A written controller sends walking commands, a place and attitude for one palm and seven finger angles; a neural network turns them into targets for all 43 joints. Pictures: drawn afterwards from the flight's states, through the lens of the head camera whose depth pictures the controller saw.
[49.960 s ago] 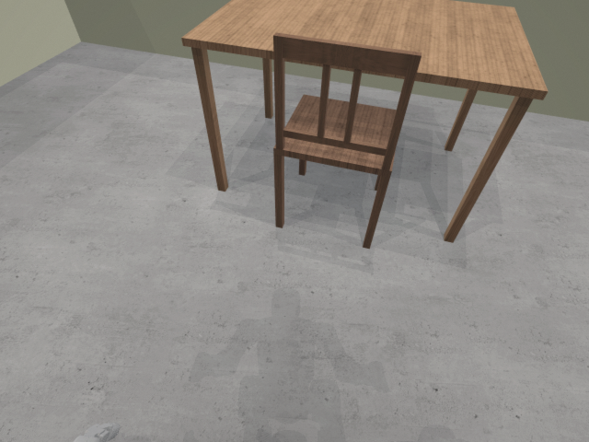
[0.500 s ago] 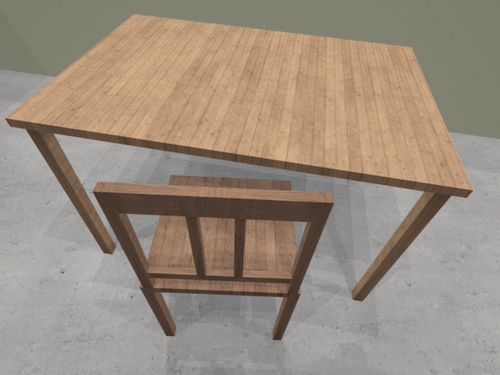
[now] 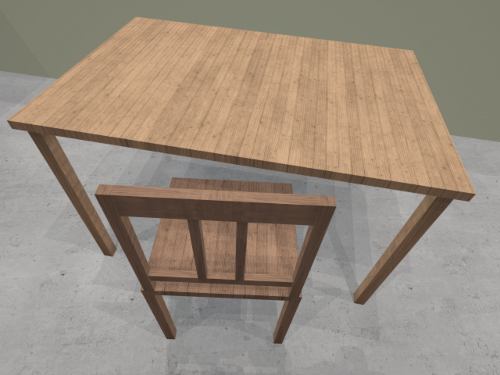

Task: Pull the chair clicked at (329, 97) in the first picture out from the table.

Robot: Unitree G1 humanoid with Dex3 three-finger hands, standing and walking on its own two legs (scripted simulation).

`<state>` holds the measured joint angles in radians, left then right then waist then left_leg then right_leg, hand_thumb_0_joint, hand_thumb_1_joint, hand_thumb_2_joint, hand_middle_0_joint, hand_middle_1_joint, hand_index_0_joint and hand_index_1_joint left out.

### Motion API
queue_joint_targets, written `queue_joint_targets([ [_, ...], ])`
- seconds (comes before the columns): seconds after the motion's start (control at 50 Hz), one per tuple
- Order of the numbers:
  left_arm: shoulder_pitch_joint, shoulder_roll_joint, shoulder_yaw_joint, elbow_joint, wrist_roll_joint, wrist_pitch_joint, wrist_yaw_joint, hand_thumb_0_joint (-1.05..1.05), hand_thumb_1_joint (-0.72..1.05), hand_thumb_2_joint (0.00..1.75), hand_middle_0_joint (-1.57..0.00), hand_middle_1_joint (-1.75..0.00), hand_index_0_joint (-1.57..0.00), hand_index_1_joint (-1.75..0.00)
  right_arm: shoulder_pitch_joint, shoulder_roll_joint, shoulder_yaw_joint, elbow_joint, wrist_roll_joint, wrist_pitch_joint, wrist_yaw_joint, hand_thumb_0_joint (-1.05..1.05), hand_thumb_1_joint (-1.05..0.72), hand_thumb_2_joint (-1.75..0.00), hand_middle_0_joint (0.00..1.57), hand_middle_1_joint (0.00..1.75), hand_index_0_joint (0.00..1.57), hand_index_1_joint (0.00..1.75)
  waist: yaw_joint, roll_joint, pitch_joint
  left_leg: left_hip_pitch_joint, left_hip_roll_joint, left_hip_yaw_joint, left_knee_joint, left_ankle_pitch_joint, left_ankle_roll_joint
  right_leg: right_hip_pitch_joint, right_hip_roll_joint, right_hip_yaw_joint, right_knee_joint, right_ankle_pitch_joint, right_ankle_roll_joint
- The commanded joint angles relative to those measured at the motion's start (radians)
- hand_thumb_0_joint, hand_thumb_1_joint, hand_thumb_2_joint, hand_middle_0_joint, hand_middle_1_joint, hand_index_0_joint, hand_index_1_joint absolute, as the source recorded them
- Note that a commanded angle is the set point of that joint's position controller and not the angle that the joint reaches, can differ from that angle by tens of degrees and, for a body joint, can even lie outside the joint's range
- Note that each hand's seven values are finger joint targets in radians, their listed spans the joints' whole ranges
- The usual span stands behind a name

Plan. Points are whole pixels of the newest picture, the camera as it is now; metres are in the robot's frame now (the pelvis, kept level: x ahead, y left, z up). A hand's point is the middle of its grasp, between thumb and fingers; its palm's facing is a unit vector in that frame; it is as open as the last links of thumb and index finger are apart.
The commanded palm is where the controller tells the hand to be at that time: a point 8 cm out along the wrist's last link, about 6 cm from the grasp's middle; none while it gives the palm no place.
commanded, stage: look again from close up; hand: left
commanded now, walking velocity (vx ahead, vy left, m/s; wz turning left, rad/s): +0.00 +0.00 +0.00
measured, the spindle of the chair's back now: (198, 249) +0.39 +0.13 -0.12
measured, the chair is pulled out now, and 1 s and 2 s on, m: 0.10 0.10 0.10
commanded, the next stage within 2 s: shuffle to correct the standing spot in 0.44 s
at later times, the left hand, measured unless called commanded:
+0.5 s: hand out of the picture -0.03 +0.15 -0.18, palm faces +0.04 -0.99 -0.15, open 7.3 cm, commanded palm none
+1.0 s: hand out of the picture -0.02 +0.14 -0.18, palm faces -0.02 -0.97 -0.24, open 7.3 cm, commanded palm none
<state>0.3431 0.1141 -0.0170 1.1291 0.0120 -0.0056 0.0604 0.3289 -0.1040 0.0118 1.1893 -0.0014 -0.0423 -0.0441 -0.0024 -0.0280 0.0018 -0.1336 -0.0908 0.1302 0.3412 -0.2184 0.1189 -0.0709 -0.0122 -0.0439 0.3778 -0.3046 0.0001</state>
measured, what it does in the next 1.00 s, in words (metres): lifts its right foot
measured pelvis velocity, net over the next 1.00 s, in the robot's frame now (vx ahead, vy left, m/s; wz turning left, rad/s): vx -0.04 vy -0.05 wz -0.04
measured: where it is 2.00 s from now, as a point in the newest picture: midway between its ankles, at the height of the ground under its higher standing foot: outside the picture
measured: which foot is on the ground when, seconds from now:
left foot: down 0.00-1.00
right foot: down 0.00-0.74, up 0.76-1.00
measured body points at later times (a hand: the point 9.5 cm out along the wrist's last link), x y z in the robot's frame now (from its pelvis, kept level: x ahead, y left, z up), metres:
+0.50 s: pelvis +0.00 +0.00 +0.00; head +0.00 +0.01 +0.45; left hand -0.03 +0.20 -0.17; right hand -0.04 -0.21 -0.16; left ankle -0.02 +0.04 -0.74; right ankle -0.07 -0.12 -0.74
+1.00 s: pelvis -0.04 -0.05 -0.01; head -0.01 -0.05 +0.44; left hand -0.02 +0.19 -0.16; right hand -0.06 -0.27 -0.17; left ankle -0.01 +0.04 -0.74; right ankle -0.06 -0.19 -0.72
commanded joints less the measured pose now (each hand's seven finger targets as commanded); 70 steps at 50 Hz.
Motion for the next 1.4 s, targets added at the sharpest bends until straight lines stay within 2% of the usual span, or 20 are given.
queue_joint_targets([
  [0.0, 0.099, 0.074, 0.011, -0.010, -0.002, -0.006, 0.004, 0.00, 0.90, 0.90, -0.20, -0.30, -0.20, -0.30, 0.101, -0.102, -0.018, -0.006, 0.004, -0.009, -0.007, 0.00, -0.90, -0.90, 0.20, 0.30, 0.20, 0.30, -0.001, 0.028, 0.072, 0.069, 0.225, -0.221, -0.074, 0.259, -0.057, -0.135, -0.089, 0.070, -0.047, 0.145, -0.022],
  [0.16, 0.096, 0.071, 0.012, -0.008, -0.001, -0.002, 0.004, 0.00, 0.90, 0.90, -0.20, -0.30, -0.20, -0.30, 0.104, -0.101, -0.017, -0.004, 0.004, -0.007, -0.007, 0.00, -0.90, -0.90, 0.20, 0.30, 0.20, 0.30, 0.000, 0.027, 0.097, 0.038, 0.223, -0.225, -0.091, 0.197, -0.059, -0.138, -0.089, 0.066, -0.043, 0.123, -0.021],
  [0.52, 0.104, 0.068, 0.011, -0.006, -0.004, -0.005, 0.004, 0.00, 0.90, 0.90, -0.20, -0.30, -0.20, -0.30, 0.118, -0.090, -0.013, 0.001, 0.006, -0.008, -0.009, 0.00, -0.90, -0.90, 0.20, 0.30, 0.20, 0.30, 0.001, 0.025, 0.086, 0.037, 0.218, -0.216, -0.065, 0.250, -0.049, -0.118, -0.090, 0.068, -0.061, 0.152, -0.024],
  [0.66, 0.094, 0.073, 0.019, -0.029, -0.003, 0.019, 0.004, 0.00, 0.90, 0.90, -0.20, -0.30, -0.20, -0.30, 0.109, -0.108, -0.030, -0.002, 0.009, -0.001, -0.022, 0.00, -0.90, -0.90, 0.20, 0.30, 0.20, 0.30, -0.011, 0.051, 0.080, 0.090, 0.284, -0.256, -0.057, 0.406, -0.053, -0.187, -0.062, 0.053, 0.009, 0.099, -0.006],
  [0.7, 0.078, 0.083, 0.027, -0.050, 0.002, 0.034, 0.001, 0.00, 0.90, 0.90, -0.20, -0.30, -0.20, -0.30, 0.120, -0.123, -0.043, -0.004, 0.007, 0.007, -0.027, 0.00, -0.90, -0.90, 0.20, 0.30, 0.20, 0.30, -0.019, 0.085, 0.079, 0.093, 0.331, -0.299, -0.082, 0.378, -0.033, -0.244, -0.045, 0.047, 0.118, -0.014, -0.003],
  [0.74, 0.062, 0.096, 0.037, -0.073, 0.011, 0.050, -0.002, 0.00, 0.90, 0.90, -0.20, -0.30, -0.20, -0.30, 0.113, -0.136, -0.055, -0.011, 0.003, 0.011, -0.031, 0.00, -0.90, -0.90, 0.20, 0.30, 0.20, 0.30, -0.021, 0.100, 0.077, 0.031, 0.387, -0.338, -0.101, 0.284, 0.032, -0.287, -0.040, 0.070, 0.300, -0.153, -0.004],
  [0.78, 0.049, 0.098, 0.049, -0.094, 0.021, 0.060, -0.003, 0.00, 0.90, 0.90, -0.20, -0.30, -0.20, -0.30, 0.076, -0.137, -0.061, -0.031, -0.001, 0.012, -0.030, 0.00, -0.90, -0.90, 0.20, 0.30, 0.20, 0.30, -0.011, 0.067, 0.068, -0.041, 0.403, -0.335, -0.099, 0.181, 0.063, -0.318, -0.045, 0.110, 0.432, -0.177, -0.002],
  [0.82, 0.039, 0.098, 0.055, -0.111, 0.022, 0.063, -0.007, 0.00, 0.90, 0.90, -0.20, -0.30, -0.20, -0.30, 0.036, -0.150, -0.069, -0.055, -0.005, 0.015, -0.024, 0.00, -0.90, -0.90, 0.20, 0.30, 0.20, 0.30, -0.002, 0.038, 0.056, -0.088, 0.400, -0.320, -0.094, 0.114, 0.065, -0.328, -0.040, 0.118, 0.486, -0.158, 0.002],
  [0.92, 0.017, 0.107, 0.068, -0.159, 0.020, 0.073, -0.018, 0.00, 0.90, 0.90, -0.20, -0.30, -0.20, -0.30, -0.007, -0.193, -0.096, -0.096, -0.016, 0.031, -0.014, 0.00, -0.90, -0.90, 0.20, 0.30, 0.20, 0.30, -0.007, 0.084, 0.061, -0.164, 0.398, -0.307, -0.077, -0.015, 0.039, -0.307, -0.043, 0.106, 0.404, -0.139, -0.001],
  [0.96, 0.039, 0.104, 0.068, -0.163, 0.021, 0.070, -0.020, 0.00, 0.90, 0.90, -0.20, -0.30, -0.20, -0.30, -0.011, -0.203, -0.105, -0.107, -0.017, 0.035, -0.010, 0.00, -0.90, -0.90, 0.20, 0.30, 0.20, 0.30, -0.003, 0.090, 0.036, -0.166, 0.377, -0.287, -0.040, -0.024, 0.016, -0.255, -0.039, 0.086, 0.290, -0.094, -0.003],
  [1.0, 0.099, 0.092, 0.061, -0.130, 0.017, 0.046, -0.015, 0.00, 0.90, 0.90, -0.20, -0.30, -0.20, -0.30, -0.028, -0.180, -0.095, -0.111, -0.011, 0.040, 0.001, 0.00, -0.90, -0.90, 0.20, 0.30, 0.20, 0.30, 0.025, 0.069, 0.007, -0.222, 0.290, -0.199, 0.042, -0.163, -0.045, -0.113, -0.028, 0.067, 0.085, 0.038, 0.004],
  [1.02, 0.093, 0.114, 0.053, -0.121, 0.017, 0.029, -0.009, 0.00, 0.90, 0.90, -0.20, -0.30, -0.20, -0.30, -0.012, -0.132, -0.084, -0.107, -0.006, 0.045, 0.008, 0.00, -0.90, -0.90, 0.20, 0.30, 0.20, 0.30, 0.015, -0.028, 0.018, -0.253, 0.190, -0.132, 0.131, -0.250, -0.086, -0.098, -0.062, 0.135, -0.033, -0.005, -0.005],
  [1.04, 0.053, 0.156, 0.046, -0.134, 0.019, 0.016, -0.002, 0.00, 0.90, 0.90, -0.20, -0.30, -0.20, -0.30, 0.008, -0.079, -0.071, -0.113, -0.001, 0.054, 0.012, 0.00, -0.90, -0.90, 0.20, 0.30, 0.20, 0.30, -0.012, -0.168, 0.046, -0.249, 0.101, -0.070, 0.232, -0.279, -0.119, -0.184, -0.163, 0.287, -0.132, -0.155, -0.044],
  [1.06, 0.015, 0.199, 0.048, -0.154, 0.015, 0.013, -0.001, 0.00, 0.90, 0.90, -0.20, -0.30, -0.20, -0.30, 0.024, -0.077, -0.068, -0.113, -0.008, 0.063, 0.019, 0.00, -0.90, -0.90, 0.20, 0.30, 0.20, 0.30, -0.020, -0.183, 0.073, -0.210, 0.083, -0.063, 0.308, -0.242, -0.130, -0.280, -0.228, 0.348, -0.198, -0.297, -0.086],
  [1.08, -0.019, 0.214, 0.056, -0.170, 0.013, 0.007, -0.002, 0.00, 0.90, 0.90, -0.20, -0.30, -0.20, -0.30, 0.005, -0.090, -0.072, -0.118, -0.010, 0.068, 0.025, 0.00, -0.90, -0.90, 0.20, 0.30, 0.20, 0.30, -0.007, -0.190, 0.107, -0.217, 0.096, -0.087, 0.373, -0.209, -0.129, -0.331, -0.233, 0.372, -0.219, -0.314, -0.108],
  [1.12, -0.024, 0.206, 0.059, -0.181, 0.013, -0.004, 0.004, 0.00, 0.90, 0.90, -0.20, -0.30, -0.20, -0.30, -0.011, -0.101, -0.065, -0.133, -0.007, 0.065, 0.025, 0.00, -0.90, -0.90, 0.20, 0.30, 0.20, 0.30, 0.000, -0.137, 0.135, -0.286, 0.096, -0.130, 0.446, -0.180, -0.128, -0.274, -0.240, 0.371, -0.170, -0.087, -0.137],
  [1.2, 0.039, 0.222, 0.078, -0.184, 0.020, -0.019, 0.011, 0.00, 0.90, 0.90, -0.20, -0.30, -0.20, -0.30, -0.023, -0.127, -0.063, -0.175, -0.002, 0.051, 0.019, 0.00, -0.90, -0.90, 0.20, 0.30, 0.20, 0.30, 0.036, -0.090, 0.031, -0.380, 0.096, -0.154, 0.509, -0.206, -0.143, -0.041, -0.278, 0.330, -0.028, 0.415, -0.208],
  [1.26, 0.037, 0.231, 0.085, -0.194, 0.025, -0.016, 0.017, 0.00, 0.90, 0.90, -0.20, -0.30, -0.20, -0.30, -0.050, -0.119, -0.061, -0.209, 0.001, 0.054, 0.016, 0.00, -0.90, -0.90, 0.20, 0.30, 0.20, 0.30, 0.045, -0.072, 0.017, -0.368, 0.098, -0.157, 0.499, -0.218, -0.147, -0.042, -0.300, 0.317, 0.018, 0.537, -0.227],
  [1.32, 0.006, 0.237, 0.085, -0.210, 0.026, -0.008, 0.016, 0.00, 0.90, 0.90, -0.20, -0.30, -0.20, -0.30, -0.048, -0.103, -0.059, -0.229, 0.006, 0.052, 0.019, 0.00, -0.90, -0.90, 0.20, 0.30, 0.20, 0.30, 0.034, -0.104, -0.003, -0.273, 0.083, -0.131, 0.337, -0.166, -0.143, -0.084, -0.274, 0.279, 0.061, 0.549, -0.197],
  [1.38, -0.046, 0.221, 0.080, -0.226, 0.015, 0.002, 0.011, 0.00, 0.90, 0.90, -0.20, -0.30, -0.20, -0.30, 0.037, -0.101, -0.054, -0.202, 0.006, 0.032, 0.019, 0.00, -0.90, -0.90, 0.20, 0.30, 0.20, 0.30, -0.012, -0.077, -0.032, -0.003, 0.085, -0.103, 0.045, 0.063, -0.126, -0.220, -0.180, 0.193, 0.147, 0.385, -0.103],
])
